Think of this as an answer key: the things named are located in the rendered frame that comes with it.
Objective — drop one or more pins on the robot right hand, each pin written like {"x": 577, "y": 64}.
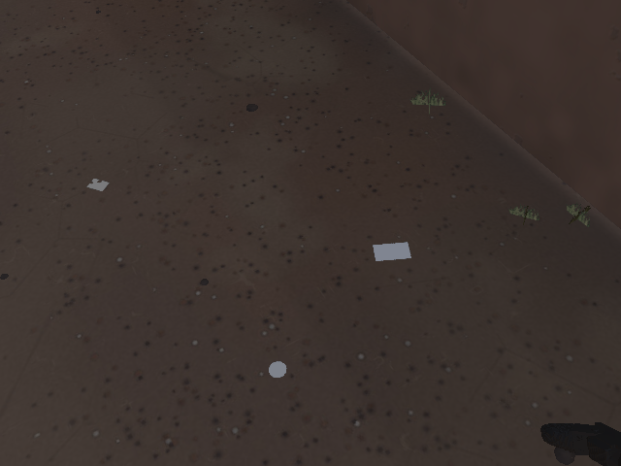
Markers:
{"x": 601, "y": 442}

